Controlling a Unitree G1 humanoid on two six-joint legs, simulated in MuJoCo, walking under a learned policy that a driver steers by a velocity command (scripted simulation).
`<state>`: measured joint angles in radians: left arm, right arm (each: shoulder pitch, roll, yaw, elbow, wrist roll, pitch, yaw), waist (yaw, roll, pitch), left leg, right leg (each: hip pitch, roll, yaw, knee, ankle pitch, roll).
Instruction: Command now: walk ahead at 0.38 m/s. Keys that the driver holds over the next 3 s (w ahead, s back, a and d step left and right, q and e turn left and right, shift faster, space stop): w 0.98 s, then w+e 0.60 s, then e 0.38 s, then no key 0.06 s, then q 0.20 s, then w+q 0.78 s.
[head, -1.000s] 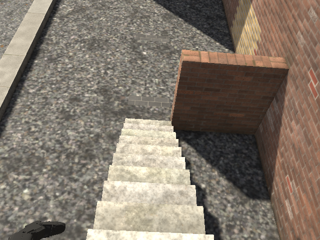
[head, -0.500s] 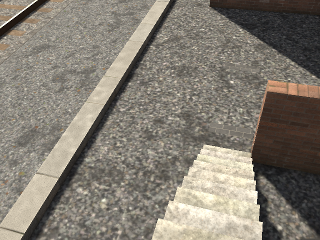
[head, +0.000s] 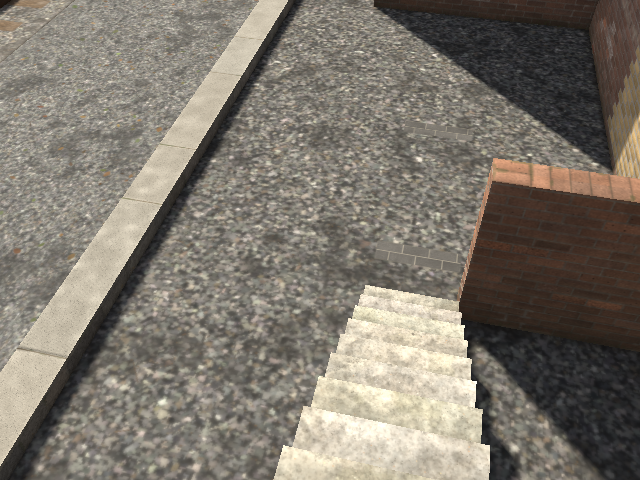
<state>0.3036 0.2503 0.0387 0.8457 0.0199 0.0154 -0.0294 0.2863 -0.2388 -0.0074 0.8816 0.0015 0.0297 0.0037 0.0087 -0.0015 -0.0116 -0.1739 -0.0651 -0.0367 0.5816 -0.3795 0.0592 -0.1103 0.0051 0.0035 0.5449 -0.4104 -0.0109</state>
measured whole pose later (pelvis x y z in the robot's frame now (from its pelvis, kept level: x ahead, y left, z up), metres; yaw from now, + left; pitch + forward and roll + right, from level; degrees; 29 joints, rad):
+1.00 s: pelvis +0.29 -0.02 -0.25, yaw +1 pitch -4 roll -2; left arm 0.58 0.20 0.01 1.11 0.03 -0.06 -0.02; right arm 0.19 -0.22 -0.03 0.95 -0.04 0.01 0.00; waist 0.09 0.04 -0.04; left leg -0.72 0.04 -0.05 1.14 0.13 0.03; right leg -0.17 0.02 -0.07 0.95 -0.72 -0.02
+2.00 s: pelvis +0.49 -0.07 -0.41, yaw -29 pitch -1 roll +2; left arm 0.31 0.20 0.01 0.88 -0.02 0.01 0.01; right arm 0.16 -0.26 -0.05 0.86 -0.05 0.08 -0.02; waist 0.02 0.01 0.01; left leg -0.65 0.02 0.01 1.31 -0.31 -0.04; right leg -0.34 0.14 0.03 0.83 -0.45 -0.15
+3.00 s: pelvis +0.50 -0.03 -0.42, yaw -5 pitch -1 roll +1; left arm 0.34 0.32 0.02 0.74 0.02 0.01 -0.03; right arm 0.04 -0.28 -0.03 0.70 -0.02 0.14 0.03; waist 0.06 -0.03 0.02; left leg -0.51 0.02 0.06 1.11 -0.35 0.02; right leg -0.32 -0.16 -0.29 0.94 -0.59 -0.04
